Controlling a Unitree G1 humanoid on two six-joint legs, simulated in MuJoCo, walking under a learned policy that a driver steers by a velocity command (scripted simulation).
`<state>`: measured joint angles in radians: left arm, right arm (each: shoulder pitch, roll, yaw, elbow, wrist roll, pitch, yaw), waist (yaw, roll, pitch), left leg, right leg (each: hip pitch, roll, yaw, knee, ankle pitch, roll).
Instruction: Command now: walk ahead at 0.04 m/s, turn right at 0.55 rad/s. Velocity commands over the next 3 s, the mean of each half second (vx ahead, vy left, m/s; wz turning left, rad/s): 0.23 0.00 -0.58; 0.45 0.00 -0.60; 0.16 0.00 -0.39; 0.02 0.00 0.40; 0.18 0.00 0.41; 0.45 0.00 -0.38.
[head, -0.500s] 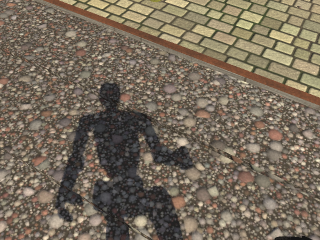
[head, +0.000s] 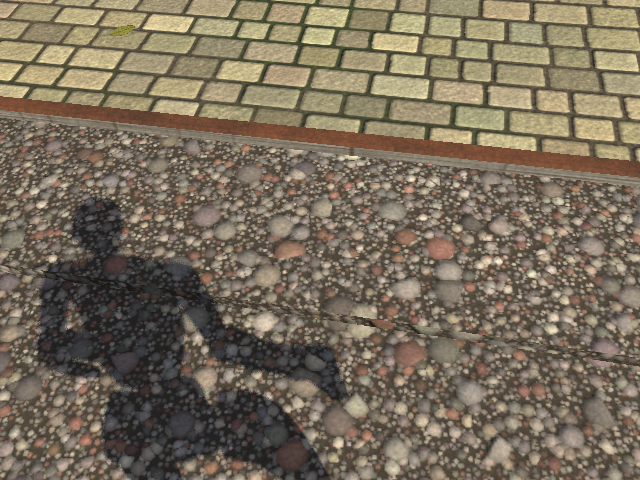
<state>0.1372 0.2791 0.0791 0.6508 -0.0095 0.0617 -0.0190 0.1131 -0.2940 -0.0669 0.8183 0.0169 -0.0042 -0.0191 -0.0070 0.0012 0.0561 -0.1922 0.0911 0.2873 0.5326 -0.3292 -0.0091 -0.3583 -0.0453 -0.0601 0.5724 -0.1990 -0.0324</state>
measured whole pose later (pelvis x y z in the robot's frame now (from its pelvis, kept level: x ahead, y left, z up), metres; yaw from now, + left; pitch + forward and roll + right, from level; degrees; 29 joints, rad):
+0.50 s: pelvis +0.09 +0.01 +0.00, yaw -18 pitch +2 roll +1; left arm 0.28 0.29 0.07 0.64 -0.02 0.00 0.02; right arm 0.19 -0.28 -0.07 0.80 -0.01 -0.09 0.01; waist 0.00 -0.04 -0.04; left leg -0.27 -0.02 0.00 0.51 -0.27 0.02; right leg -0.42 0.08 0.14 0.91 -0.48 -0.04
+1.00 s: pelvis +0.29 -0.14 +0.02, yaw -36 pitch +1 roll -1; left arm 0.17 0.28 0.06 0.57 -0.01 -0.04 -0.03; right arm 0.28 -0.30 -0.04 0.79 0.01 -0.10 -0.01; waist -0.02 0.01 0.07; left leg -0.36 0.06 -0.05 1.29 -0.35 0.01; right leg -0.47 0.08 -0.05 0.67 -0.22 -0.09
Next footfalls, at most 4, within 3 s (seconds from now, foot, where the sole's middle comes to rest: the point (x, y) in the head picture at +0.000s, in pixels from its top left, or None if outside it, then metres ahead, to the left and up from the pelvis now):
0.42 left None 0.16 0.11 -0.77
0.88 right None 0.35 -0.26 -0.73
1.36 left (471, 388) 0.62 -0.26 -0.73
1.76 right None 0.41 -0.38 -0.73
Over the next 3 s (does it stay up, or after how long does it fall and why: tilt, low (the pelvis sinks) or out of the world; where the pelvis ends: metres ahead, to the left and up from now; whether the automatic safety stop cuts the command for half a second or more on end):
stays up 0.75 -0.41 0.08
